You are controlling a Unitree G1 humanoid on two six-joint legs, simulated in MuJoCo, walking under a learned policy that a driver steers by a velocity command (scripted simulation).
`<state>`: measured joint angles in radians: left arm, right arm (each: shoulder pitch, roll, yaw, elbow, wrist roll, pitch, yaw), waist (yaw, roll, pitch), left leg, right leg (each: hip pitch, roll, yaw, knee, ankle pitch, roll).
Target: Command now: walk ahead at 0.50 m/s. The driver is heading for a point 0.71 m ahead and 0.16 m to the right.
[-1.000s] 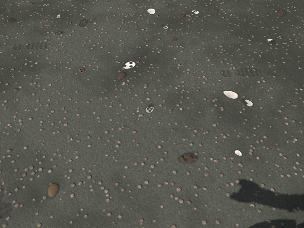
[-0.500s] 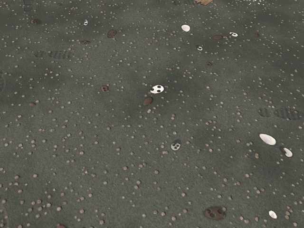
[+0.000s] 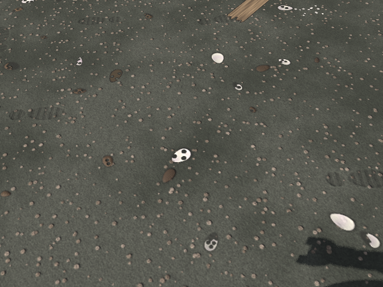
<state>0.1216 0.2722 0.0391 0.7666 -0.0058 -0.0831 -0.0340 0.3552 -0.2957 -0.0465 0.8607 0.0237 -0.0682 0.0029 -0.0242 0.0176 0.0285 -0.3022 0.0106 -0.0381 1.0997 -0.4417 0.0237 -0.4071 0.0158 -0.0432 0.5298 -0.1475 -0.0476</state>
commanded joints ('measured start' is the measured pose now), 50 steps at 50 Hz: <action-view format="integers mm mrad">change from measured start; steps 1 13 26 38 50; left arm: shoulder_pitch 104 235 163 -33 247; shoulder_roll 116 176 142 37 215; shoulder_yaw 30 49 48 32 98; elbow -14 86 41 -64 -73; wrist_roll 15 -14 -26 -14 1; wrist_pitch -5 -4 8 52 35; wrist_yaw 6 31 47 1 4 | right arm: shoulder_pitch -67 -341 -112 -113 -181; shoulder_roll -116 -30 -68 -140 -133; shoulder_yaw -33 -7 -33 -64 -40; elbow -104 -170 -99 -29 -109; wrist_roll -6 -13 -30 -28 27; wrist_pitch -26 -15 -32 -33 -62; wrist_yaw -4 14 8 -19 4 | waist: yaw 47 100 -37 -29 145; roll -114 -61 73 17 -119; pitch -62 34 -80 46 -268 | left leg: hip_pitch -375 -291 312 230 -504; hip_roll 116 80 287 255 13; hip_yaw -38 19 -275 171 -31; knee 56 -505 -864 -988 305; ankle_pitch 119 540 195 483 -98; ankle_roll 9 -42 139 137 -38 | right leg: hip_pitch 335 281 -307 -246 734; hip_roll -272 -209 -121 -141 -355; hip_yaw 375 134 149 57 715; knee -308 -399 672 212 -241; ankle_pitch -22 143 -213 179 16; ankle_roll -178 -156 16 33 -333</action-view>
